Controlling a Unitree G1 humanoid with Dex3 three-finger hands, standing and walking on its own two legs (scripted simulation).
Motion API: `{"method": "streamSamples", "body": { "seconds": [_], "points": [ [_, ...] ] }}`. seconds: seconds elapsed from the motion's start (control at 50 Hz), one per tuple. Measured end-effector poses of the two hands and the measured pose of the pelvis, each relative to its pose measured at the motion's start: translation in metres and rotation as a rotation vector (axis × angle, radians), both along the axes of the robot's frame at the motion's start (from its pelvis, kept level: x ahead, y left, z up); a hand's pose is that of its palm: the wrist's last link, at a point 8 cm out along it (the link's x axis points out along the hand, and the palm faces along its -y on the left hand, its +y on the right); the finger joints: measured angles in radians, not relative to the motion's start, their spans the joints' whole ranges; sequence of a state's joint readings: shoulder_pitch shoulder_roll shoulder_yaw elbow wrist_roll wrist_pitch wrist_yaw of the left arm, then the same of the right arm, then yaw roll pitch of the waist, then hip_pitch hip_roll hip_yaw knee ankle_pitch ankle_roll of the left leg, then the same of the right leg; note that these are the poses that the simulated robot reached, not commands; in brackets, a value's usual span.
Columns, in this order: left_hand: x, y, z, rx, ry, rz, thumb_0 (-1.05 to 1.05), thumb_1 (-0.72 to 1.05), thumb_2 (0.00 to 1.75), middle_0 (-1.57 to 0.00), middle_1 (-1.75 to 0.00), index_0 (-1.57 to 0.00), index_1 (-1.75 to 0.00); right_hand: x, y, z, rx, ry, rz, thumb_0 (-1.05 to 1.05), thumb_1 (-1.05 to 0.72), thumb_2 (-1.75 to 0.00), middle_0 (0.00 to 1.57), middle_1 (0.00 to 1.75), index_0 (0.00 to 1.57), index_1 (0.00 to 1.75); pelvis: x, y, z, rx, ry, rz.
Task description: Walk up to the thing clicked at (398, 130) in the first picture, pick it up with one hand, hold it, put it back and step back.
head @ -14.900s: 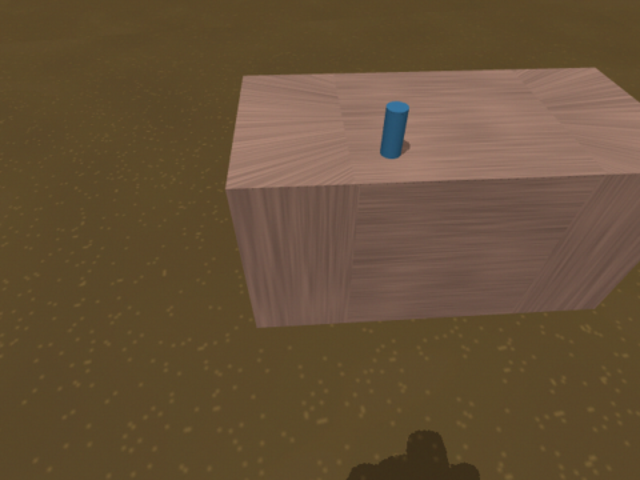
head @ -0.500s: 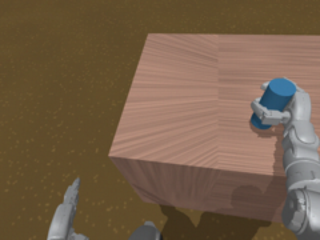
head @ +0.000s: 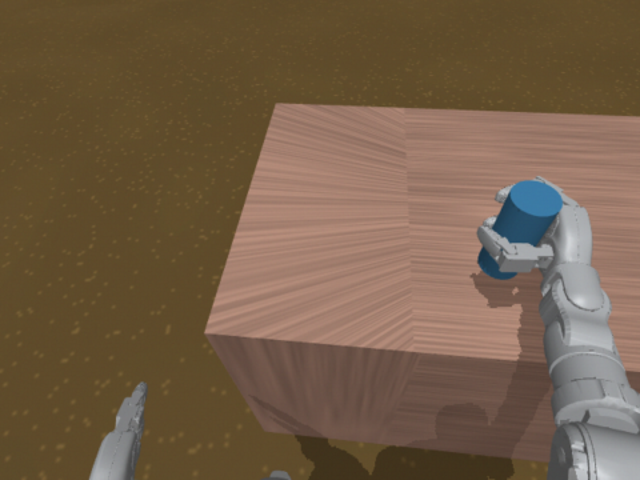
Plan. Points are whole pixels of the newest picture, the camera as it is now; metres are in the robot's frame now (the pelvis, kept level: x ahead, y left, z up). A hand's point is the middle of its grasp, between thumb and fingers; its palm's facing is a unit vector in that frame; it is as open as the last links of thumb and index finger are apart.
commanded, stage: lift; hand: right
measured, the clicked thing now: (515, 233) +0.44 -0.19 +0.08
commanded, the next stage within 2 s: hold in 1.08 s
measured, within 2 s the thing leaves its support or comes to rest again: neither
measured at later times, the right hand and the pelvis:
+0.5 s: hand (521, 246) +0.37 -0.16 +0.14, palm faces +0.09 +1.00 -0.02, open 7.8 cm; pelvis +0.00 +0.01 +0.02, yaw -1 degrees
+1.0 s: hand (545, 253) +0.33 -0.16 +0.18, palm faces +0.10 +0.99 -0.02, open 7.8 cm; pelvis -0.01 +0.01 +0.03, yaw -1 degrees
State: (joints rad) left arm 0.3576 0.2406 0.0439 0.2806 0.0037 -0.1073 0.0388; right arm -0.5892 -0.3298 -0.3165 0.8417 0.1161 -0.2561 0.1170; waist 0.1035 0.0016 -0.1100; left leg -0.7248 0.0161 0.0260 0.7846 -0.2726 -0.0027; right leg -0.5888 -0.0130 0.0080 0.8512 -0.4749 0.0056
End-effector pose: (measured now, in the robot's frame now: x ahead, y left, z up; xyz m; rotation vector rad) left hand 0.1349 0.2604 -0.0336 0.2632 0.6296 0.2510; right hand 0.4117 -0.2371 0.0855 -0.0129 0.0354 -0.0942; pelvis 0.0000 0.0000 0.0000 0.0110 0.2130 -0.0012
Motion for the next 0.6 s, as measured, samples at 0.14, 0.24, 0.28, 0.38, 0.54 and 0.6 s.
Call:
{"method": "streamSamples", "body": {
  "seconds": [0.14, 0.24, 0.28, 0.38, 0.54, 0.6],
  "points": [
    [0.009, -0.003, -0.002, -0.038, -0.006, -0.002, -0.01, -0.52, 0.04, -0.06, -0.05, -0.05, -0.05, -0.018, 0.005, 0.024, -0.008, -0.023, 0.001, -0.02, 0.15, -1.12, 0.78, 1.15, 0.83, 1.18, 0.004, 0.002, 0.008, -0.006, -0.047, -0.003],
    [0.017, 0.000, 0.003, -0.050, -0.043, 0.003, -0.01, -0.52, 0.04, -0.05, -0.04, -0.05, -0.05, -0.034, 0.010, 0.040, 0.000, -0.035, -0.009, -0.02, 0.15, -1.13, 0.79, 1.15, 0.83, 1.17, 0.006, 0.005, 0.014, -0.012, -0.090, -0.007],
    [0.018, 0.002, 0.004, -0.052, -0.048, 0.004, -0.01, -0.52, 0.04, -0.05, -0.04, -0.05, -0.05, -0.040, 0.011, 0.044, 0.005, -0.043, -0.014, -0.02, 0.15, -1.13, 0.79, 1.14, 0.83, 1.17, 0.006, 0.007, 0.015, -0.014, -0.105, -0.008],
    [0.017, 0.004, 0.001, -0.062, -0.030, 0.010, -0.01, -0.52, 0.04, -0.05, -0.04, -0.05, -0.05, -0.052, 0.014, 0.049, -0.001, -0.037, -0.010, -0.02, 0.15, -1.13, 0.79, 1.14, 0.83, 1.17, 0.002, 0.011, 0.018, -0.019, -0.132, -0.009],
    [0.013, 0.010, 0.004, -0.062, -0.043, 0.027, -0.01, -0.52, 0.04, -0.05, -0.04, -0.05, -0.05, -0.074, 0.024, 0.060, -0.002, -0.036, 0.003, -0.02, 0.15, -1.13, 0.79, 1.14, 0.84, 1.17, -0.002, 0.014, 0.023, -0.024, -0.168, -0.007],
    [0.014, 0.012, 0.005, -0.058, -0.051, 0.034, -0.01, -0.52, 0.04, -0.05, -0.04, -0.05, -0.04, -0.080, 0.026, 0.066, 0.002, -0.049, -0.001, -0.02, 0.16, -1.13, 0.79, 1.14, 0.84, 1.17, -0.004, 0.015, 0.024, -0.024, -0.181, -0.009]
  ]
}}
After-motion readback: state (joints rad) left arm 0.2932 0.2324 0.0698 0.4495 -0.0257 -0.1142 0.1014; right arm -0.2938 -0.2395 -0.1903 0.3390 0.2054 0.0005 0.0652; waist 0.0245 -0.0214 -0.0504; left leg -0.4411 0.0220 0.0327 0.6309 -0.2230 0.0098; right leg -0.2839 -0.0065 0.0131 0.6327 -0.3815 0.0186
